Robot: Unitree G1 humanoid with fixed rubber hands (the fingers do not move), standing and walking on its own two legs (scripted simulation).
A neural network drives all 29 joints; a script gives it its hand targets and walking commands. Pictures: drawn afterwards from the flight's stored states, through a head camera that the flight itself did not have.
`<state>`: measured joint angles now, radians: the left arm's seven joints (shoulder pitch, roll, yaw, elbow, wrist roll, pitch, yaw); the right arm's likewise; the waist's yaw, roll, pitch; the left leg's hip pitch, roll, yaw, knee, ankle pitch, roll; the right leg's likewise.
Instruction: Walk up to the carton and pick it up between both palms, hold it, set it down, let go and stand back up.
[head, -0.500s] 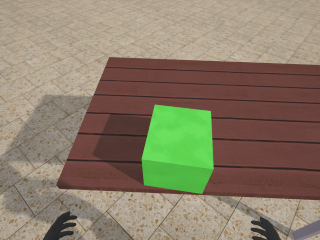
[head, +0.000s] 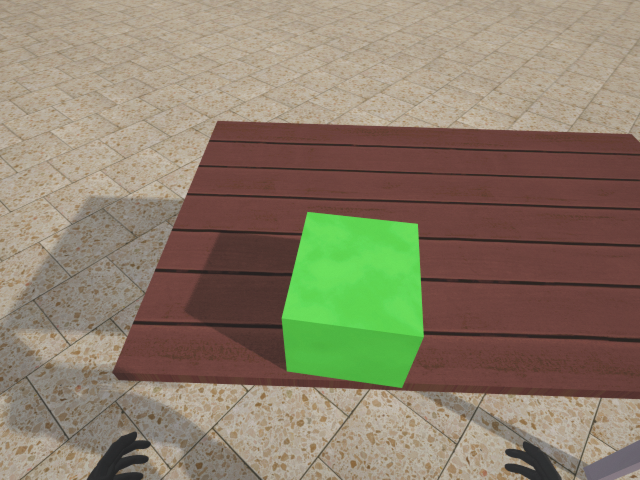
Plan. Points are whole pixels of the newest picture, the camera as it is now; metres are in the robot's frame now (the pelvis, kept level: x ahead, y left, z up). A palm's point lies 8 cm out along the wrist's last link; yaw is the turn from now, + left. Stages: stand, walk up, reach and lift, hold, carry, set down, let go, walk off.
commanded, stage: stand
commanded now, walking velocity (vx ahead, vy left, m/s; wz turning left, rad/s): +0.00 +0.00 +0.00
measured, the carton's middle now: (353, 296) +0.38 -0.04 +0.00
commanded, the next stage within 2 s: none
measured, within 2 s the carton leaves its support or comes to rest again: neither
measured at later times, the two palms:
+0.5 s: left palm out of the picture +0.11 +0.28 -0.09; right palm out of the picture +0.10 -0.29 -0.09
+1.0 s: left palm out of the picture +0.09 +0.28 -0.10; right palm out of the picture +0.09 -0.29 -0.10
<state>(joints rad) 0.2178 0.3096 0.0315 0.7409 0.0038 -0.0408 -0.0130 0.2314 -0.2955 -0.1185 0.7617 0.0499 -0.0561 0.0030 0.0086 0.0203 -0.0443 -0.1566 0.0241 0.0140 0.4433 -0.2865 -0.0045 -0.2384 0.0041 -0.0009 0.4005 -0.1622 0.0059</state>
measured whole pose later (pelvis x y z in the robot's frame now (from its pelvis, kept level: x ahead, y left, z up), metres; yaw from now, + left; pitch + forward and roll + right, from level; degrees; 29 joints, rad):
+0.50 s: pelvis +0.00 +0.00 +0.00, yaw +0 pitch -2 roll -1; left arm 0.22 0.31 0.03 0.80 0.00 -0.04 -0.01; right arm 0.23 -0.30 -0.12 0.81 0.05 -0.05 0.00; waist 0.01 0.02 -0.03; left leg -0.13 0.02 0.01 0.44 -0.29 0.00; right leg -0.21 0.00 0.00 0.40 -0.16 0.01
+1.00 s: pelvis -0.01 +0.00 +0.00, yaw +0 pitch -3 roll -1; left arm 0.22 0.31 0.02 0.84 0.00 -0.03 -0.01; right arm 0.23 -0.30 -0.12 0.85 0.05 -0.05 0.00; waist 0.01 0.02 0.00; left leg -0.12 0.02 0.01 0.44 -0.28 0.00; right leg -0.20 0.00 0.00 0.40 -0.16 0.01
